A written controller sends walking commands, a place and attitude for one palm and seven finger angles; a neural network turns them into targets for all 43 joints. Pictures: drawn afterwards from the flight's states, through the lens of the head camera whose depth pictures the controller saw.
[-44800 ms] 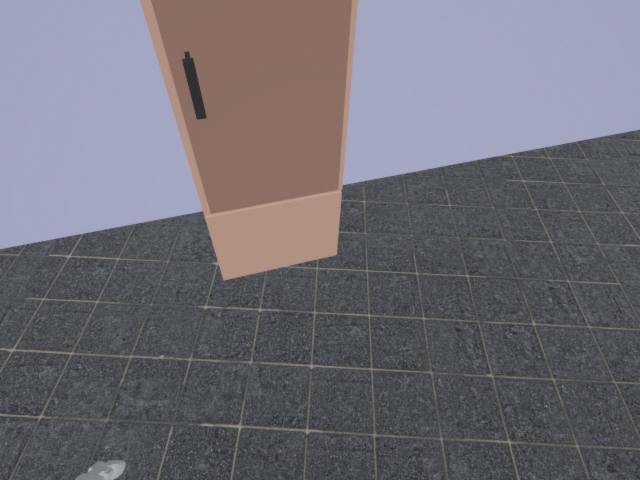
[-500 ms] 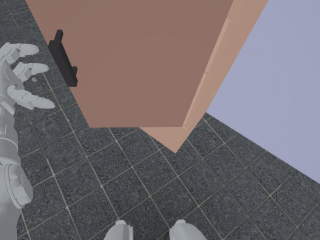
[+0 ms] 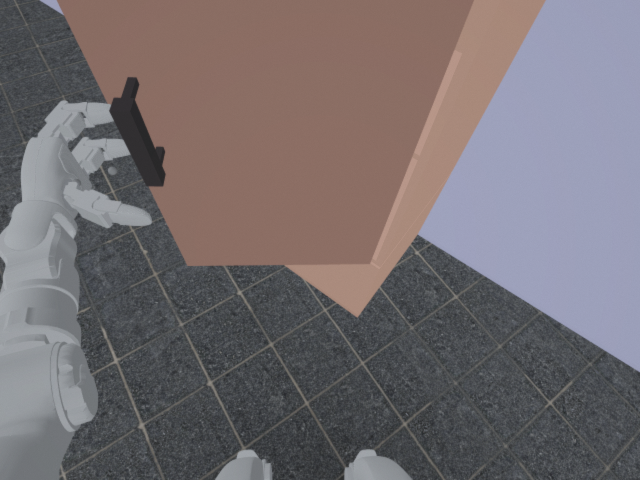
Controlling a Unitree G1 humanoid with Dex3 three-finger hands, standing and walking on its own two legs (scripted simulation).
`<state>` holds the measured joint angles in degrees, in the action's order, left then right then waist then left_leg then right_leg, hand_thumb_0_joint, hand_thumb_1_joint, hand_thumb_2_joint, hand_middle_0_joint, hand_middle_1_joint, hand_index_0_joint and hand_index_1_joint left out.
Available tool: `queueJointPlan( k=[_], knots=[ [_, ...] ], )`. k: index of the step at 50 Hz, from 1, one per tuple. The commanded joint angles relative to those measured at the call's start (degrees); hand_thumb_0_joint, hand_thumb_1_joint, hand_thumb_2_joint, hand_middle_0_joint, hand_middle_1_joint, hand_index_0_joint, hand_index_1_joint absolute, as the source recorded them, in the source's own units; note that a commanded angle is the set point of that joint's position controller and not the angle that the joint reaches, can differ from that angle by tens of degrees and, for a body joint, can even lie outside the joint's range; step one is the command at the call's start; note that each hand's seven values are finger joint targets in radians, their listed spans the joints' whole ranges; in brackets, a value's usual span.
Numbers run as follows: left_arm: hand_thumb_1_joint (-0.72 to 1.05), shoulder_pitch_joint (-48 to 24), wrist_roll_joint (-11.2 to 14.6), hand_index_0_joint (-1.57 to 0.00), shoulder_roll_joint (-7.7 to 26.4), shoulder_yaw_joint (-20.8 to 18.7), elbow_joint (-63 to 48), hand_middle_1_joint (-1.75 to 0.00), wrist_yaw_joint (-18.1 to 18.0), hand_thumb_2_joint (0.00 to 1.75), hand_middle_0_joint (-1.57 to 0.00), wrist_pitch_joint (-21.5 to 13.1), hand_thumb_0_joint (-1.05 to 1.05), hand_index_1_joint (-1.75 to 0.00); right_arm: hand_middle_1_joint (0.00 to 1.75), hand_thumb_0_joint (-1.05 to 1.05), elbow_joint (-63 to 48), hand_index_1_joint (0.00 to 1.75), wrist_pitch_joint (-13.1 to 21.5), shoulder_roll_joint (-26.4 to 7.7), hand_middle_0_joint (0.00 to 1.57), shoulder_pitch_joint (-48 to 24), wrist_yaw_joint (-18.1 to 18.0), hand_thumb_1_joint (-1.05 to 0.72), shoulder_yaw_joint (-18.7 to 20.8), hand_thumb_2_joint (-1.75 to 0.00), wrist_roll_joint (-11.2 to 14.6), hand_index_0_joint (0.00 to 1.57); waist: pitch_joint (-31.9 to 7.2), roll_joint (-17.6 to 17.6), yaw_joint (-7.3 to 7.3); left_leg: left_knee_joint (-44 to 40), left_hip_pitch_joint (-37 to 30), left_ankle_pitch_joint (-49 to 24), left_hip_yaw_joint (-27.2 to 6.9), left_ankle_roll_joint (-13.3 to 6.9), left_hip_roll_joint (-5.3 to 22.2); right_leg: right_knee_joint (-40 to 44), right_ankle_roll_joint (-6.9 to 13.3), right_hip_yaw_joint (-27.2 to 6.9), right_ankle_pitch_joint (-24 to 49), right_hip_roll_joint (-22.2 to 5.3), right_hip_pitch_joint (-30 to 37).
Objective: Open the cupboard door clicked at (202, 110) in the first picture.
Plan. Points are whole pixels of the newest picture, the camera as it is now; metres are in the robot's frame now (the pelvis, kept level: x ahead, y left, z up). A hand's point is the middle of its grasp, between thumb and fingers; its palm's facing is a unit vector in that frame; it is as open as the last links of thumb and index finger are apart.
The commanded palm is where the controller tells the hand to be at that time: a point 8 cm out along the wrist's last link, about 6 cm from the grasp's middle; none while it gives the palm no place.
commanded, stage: slide the fingers in behind the handle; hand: left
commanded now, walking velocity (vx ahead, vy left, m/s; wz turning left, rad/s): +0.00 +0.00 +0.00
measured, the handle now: (144, 134) +0.53 +0.21 +0.09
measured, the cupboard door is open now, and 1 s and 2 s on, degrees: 39 40 40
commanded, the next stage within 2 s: close the thumb around the handle in 1.04 s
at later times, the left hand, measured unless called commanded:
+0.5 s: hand (130, 177) +0.46 +0.21 +0.09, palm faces +0.09 -1.00 -0.02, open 14.3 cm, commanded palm +0.44 +0.24 +0.09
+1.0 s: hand (151, 169) +0.47 +0.19 +0.09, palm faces +0.05 -1.00 -0.01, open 14.0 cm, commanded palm +0.44 +0.24 +0.09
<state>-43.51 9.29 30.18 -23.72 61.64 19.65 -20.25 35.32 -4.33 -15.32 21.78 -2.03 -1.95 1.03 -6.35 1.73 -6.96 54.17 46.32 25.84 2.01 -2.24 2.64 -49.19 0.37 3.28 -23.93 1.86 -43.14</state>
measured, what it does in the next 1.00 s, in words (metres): stands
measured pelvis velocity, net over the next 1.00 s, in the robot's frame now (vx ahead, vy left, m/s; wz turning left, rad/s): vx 0.00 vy -0.01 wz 0.00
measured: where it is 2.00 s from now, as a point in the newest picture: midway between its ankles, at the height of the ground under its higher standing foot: outside the picture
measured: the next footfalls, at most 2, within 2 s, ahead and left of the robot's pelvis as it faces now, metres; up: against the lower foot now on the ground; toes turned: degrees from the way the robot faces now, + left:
none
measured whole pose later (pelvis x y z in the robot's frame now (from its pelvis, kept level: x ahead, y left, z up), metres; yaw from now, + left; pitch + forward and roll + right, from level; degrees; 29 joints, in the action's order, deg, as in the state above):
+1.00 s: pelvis +0.00 -0.01 +0.00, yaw +0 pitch +17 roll -2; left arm -43.4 8.5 25.6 -21.3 61.0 14.1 -21.7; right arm 36.5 -3.4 -14.9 22.3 -1.3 -1.3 0.9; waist -6.2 2.0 -6.8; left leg 53.1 45.2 25.4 2.0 -1.3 2.7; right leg -49.5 1.3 3.1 -24.3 2.1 -42.8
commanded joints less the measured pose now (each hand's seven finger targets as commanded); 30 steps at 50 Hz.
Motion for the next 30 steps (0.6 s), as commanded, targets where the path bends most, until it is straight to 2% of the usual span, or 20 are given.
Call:
queueJointPlan(
  k=[1,3,5,7,9,11,13,14,15,16,17,20,22,23,24,25,27,28,29,30],
  knots=[
    [-0.5,-23.1,1.5,-0.3,13.3,-1.1,-14.9,-1.2,-1.0,0.3,-0.3,-4.1,0.0,-1.2,0.3,0.0,-3.8,0.3,1.1,-10.4,0.2,7.1,-0.5,-0.9,4.1,-0.9,0.1,0.2,-25.1,7.2,0.07,-5.5,-24.0,-29.7,-5.2,1.2,-0.5,4.0,1.0,-0.7,20.9,1.7,5.2],
    [-0.5,-22.4,1.5,-0.3,10.6,0.7,-13.2,-1.2,-1.5,0.3,-0.3,-3.8,0.0,-1.2,0.3,0.0,-3.6,0.3,1.2,-10.1,0.2,6.9,-0.3,-0.9,3.9,-0.9,0.1,0.2,-22.9,4.8,-0.67,-5.8,-22.6,-28.5,-5.1,1.1,-0.6,4.3,0.8,-0.5,20.5,1.7,5.1],
    [-0.5,-23.4,1.4,-0.3,12.4,-0.8,-12.6,-1.2,-2.3,0.3,-0.3,-4.0,0.0,-1.2,0.3,0.0,-3.3,0.3,1.2,-10.3,0.2,7.0,-0.4,-0.9,3.8,-0.9,0.0,0.2,-21.6,4.1,-0.49,-5.8,-20.5,-26.3,-4.9,0.7,-1.0,4.3,1.0,-0.8,20.1,1.6,6.0],
    [-0.5,-24.8,0.7,-0.3,11.4,0.5,-12.8,-1.2,-2.6,0.3,-0.3,-4.1,0.0,-1.2,0.3,0.0,-3.3,0.3,1.3,-10.0,0.2,6.5,-0.4,-0.9,3.8,-0.9,0.1,0.2,-21.8,5.4,-0.77,-6.0,-20.6,-25.1,-4.7,0.8,-1.0,4.3,0.8,-1.0,19.6,1.4,5.6],
    [-0.5,-25.0,0.4,-0.3,12.0,0.1,-13.3,-1.2,-3.1,0.3,-0.3,-4.7,0.0,-1.2,0.3,0.0,-3.2,0.3,1.5,-10.1,0.2,6.5,-0.4,-0.9,3.9,-0.9,0.0,0.2,-22.7,6.1,-0.51,-6.0,-21.6,-25.0,-4.9,1.0,-1.0,4.2,1.0,-1.0,19.1,1.4,5.4],
    [-0.5,-25.1,0.3,-0.3,9.4,1.9,-14.5,-1.2,-3.4,0.3,-0.3,-5.4,0.0,-1.2,0.3,0.0,-3.3,0.3,1.8,-9.8,0.2,6.3,-0.2,-0.9,3.9,-0.9,0.0,0.2,-24.5,7.2,-0.49,-5.7,-23.6,-26.9,-5.2,1.2,-0.9,4.0,1.0,-0.9,19.3,1.5,4.7],
    [-0.5,-25.0,0.5,-0.3,8.0,2.7,-13.6,-1.2,-3.7,0.3,-0.3,-5.4,0.0,-1.2,0.3,0.0,-2.9,0.3,1.9,-9.8,0.2,6.3,0.0,-0.9,4.0,-0.9,0.0,0.2,-23.1,6.3,-0.7,-5.8,-23.2,-25.7,-5.3,1.3,-0.9,4.2,1.0,-0.7,18.5,1.6,4.2],
    [-0.5,-26.4,0.6,-0.3,7.5,3.4,-14.3,-1.2,-3.8,0.3,-0.3,-5.5,0.0,-1.2,0.3,0.0,-2.8,0.3,2.0,-9.8,0.2,6.2,0.0,-0.9,4.0,-0.9,0.0,0.2,-23.6,5.8,-1.28,-5.8,-23.1,-25.0,-5.2,1.1,-0.9,4.4,0.9,-0.9,18.7,1.5,4.6],
    [-0.5,-26.5,0.5,-0.3,8.3,2.7,-14.4,-1.2,-4.0,0.3,-0.3,-5.8,0.0,-1.2,0.3,0.0,-2.6,0.3,2.1,-9.9,0.2,6.5,0.0,-0.9,4.1,-0.9,-0.1,0.2,-24.1,6.1,-1.14,-5.6,-23.5,-25.7,-5.3,1.0,-0.9,4.2,1.1,-0.8,19.0,1.6,4.7],
    [-0.5,-26.6,0.5,-0.3,7.2,3.7,-15.1,-1.2,-3.9,0.3,-0.3,-6.0,0.0,-1.2,0.3,0.0,-2.5,0.3,2.2,-9.8,0.2,6.3,0.0,-0.9,4.2,-0.9,0.0,0.2,-25.0,6.2,-1.32,-5.5,-24.0,-26.1,-5.2,1.0,-1.0,4.3,0.9,-1.0,19.7,1.5,5.0],
    [-0.5,-24.8,0.6,-0.3,7.9,2.8,-13.7,-1.2,-4.0,0.3,-0.3,-5.8,0.0,-1.2,0.3,0.0,-2.5,0.3,2.2,-9.8,0.2,6.2,0.0,-0.9,4.1,-0.9,0.0,0.2,-24.5,5.6,-0.65,-5.7,-23.0,-25.0,-5.0,1.0,-1.1,4.5,1.0,-1.1,19.3,1.5,5.5],
    [-0.5,-26.9,0.7,-0.3,6.4,4.4,-13.8,-1.2,-3.9,0.3,-0.3,-6.1,0.0,-1.2,0.3,0.0,-2.2,0.3,2.4,-9.8,0.2,6.0,-0.1,-0.9,4.0,-0.9,0.1,0.2,-22.4,4.5,-1.78,-5.8,-21.9,-23.3,-5.1,0.7,-1.2,4.7,1.1,-1.1,18.7,1.5,5.1],
    [-0.5,-29.1,0.5,-0.3,4.0,6.8,-12.8,-1.2,-4.0,0.3,-0.3,-6.0,0.0,-1.2,0.3,0.0,-1.5,0.3,2.7,-9.7,0.2,5.8,-0.2,-0.9,4.0,-0.9,0.2,0.2,-20.9,4.9,-2.7,-5.9,-21.9,-21.6,-5.4,0.8,-1.1,4.9,0.9,-1.0,17.0,1.4,2.9],
    [-0.5,-29.9,0.6,-0.3,3.7,7.0,-13.4,-1.2,-4.0,0.3,-0.3,-6.1,0.0,-1.2,0.3,0.0,-1.3,0.3,2.8,-9.7,0.2,5.9,-0.1,-0.9,4.1,-0.9,0.0,0.2,-22.0,6.0,-2.59,-5.9,-22.6,-21.5,-5.3,0.8,-1.2,5.0,0.9,-1.2,17.0,1.4,3.0],
    [-0.5,-29.0,0.4,-0.3,4.8,6.1,-13.2,-1.2,-4.2,0.3,-0.3,-6.1,0.0,-1.2,0.3,0.0,-1.1,0.3,2.9,-9.9,0.2,6.1,-0.1,-0.9,4.2,-0.9,0.0,0.2,-22.5,5.9,-2.07,-5.8,-22.9,-22.2,-5.5,0.9,-1.2,4.9,1.1,-1.1,17.3,1.3,3.4],
    [-0.5,-28.4,0.6,-0.3,3.9,6.6,-13.3,-1.2,-4.3,0.3,-0.3,-6.1,0.0,-1.2,0.3,0.0,-1.3,0.3,3.0,-9.9,0.2,6.4,0.0,-0.9,4.2,-0.9,-0.1,0.2,-23.5,5.5,-2.1,-5.8,-23.4,-23.1,-5.6,0.8,-1.3,4.6,1.2,-0.9,17.7,1.5,3.6],
    [-0.5,-29.0,0.6,-0.3,2.5,7.6,-11.3,-1.2,-4.2,0.3,-0.3,-5.6,0.0,-1.2,0.3,0.0,-0.8,0.3,3.1,-9.7,0.2,6.1,0.0,-0.9,4.1,-0.9,0.0,0.2,-21.9,5.2,-2.58,-5.5,-22.0,-21.7,-5.5,0.8,-1.4,4.8,1.0,-1.0,17.1,1.3,2.8],
    [-0.5,-30.0,0.5,-0.3,3.6,6.8,-11.0,-1.2,-4.4,0.3,-0.3,-5.6,0.0,-1.2,0.3,0.0,-0.5,0.3,3.1,-9.9,0.2,6.3,0.0,-0.9,4.1,-0.9,-0.1,0.2,-21.7,3.1,-2.94,-5.5,-20.9,-20.8,-5.4,0.6,-1.4,4.9,0.9,-1.2,17.0,1.3,3.4],
    [-0.5,-29.9,0.4,-0.3,2.4,8.1,-10.3,-1.2,-4.3,0.3,-0.3,-5.3,0.0,-1.2,0.3,0.0,-0.6,0.3,3.2,-9.8,0.2,6.1,0.0,-0.9,4.1,-0.9,0.0,0.2,-20.9,3.9,-3.16,-5.7,-20.3,-19.7,-5.2,0.5,-1.5,5.2,0.9,-1.3,16.3,1.2,3.0],
    [-0.5,-30.3,0.5,-0.3,2.9,7.3,-10.4,-1.2,-4.5,0.3,-0.3,-5.3,0.0,-1.2,0.3,0.0,-0.6,0.3,3.4,-9.8,0.2,6.3,0.0,-0.9,4.1,-0.9,-0.1,0.2,-21.1,4.7,-2.88,-5.4,-20.4,-19.6,-5.3,0.5,-1.6,4.8,1.1,-1.2,16.0,1.2,2.7]
  ],
)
